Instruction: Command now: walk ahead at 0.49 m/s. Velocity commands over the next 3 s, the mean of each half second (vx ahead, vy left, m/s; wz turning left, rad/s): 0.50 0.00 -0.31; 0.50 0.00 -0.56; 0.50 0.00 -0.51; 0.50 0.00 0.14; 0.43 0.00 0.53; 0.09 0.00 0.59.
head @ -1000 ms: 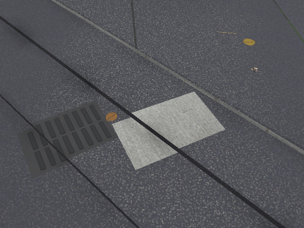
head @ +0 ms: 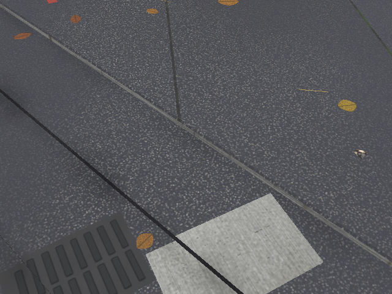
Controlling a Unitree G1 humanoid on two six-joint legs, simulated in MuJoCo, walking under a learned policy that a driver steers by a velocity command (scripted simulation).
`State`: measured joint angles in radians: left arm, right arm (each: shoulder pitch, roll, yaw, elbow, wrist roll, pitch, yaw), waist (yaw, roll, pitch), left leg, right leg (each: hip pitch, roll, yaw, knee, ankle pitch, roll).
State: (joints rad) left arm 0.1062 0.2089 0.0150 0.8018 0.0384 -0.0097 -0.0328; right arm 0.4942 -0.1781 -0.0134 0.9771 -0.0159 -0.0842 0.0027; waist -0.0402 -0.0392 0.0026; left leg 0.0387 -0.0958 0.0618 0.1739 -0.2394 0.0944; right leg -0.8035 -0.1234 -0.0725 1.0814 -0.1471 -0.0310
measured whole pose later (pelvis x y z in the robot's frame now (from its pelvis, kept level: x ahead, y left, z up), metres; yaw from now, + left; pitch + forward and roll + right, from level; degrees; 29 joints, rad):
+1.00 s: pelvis +0.53 -0.07 +0.05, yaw -28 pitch +1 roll +2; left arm 0.08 0.28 0.07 0.68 0.03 0.04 -0.07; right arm 0.34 -0.24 -0.06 0.87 -0.04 -0.07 -0.02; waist 0.00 -0.03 0.02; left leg -0.03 0.03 0.20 0.23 -0.43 -0.01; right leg -0.72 -0.05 -0.03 1.08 -0.29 -0.06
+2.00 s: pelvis +0.98 -0.44 +0.11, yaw -37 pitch +2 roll +1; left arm 0.10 0.23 0.00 0.67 0.04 -0.04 -0.02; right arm 0.43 -0.23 -0.06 0.85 0.00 -0.06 0.01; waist -0.07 -0.04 0.02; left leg -0.12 -0.13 -0.05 0.29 -0.20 0.11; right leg -0.67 -0.10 0.05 0.83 -0.10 0.03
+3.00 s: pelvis +1.27 -0.63 +0.10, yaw -2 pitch +2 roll -1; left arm 0.17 0.26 0.04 0.71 0.03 0.06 0.02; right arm 0.26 -0.28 -0.08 0.69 -0.02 0.05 0.01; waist -0.04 -0.01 0.05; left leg -0.36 -0.15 -0.12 0.44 -0.09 0.10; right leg -0.51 -0.02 0.07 0.91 -0.38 0.04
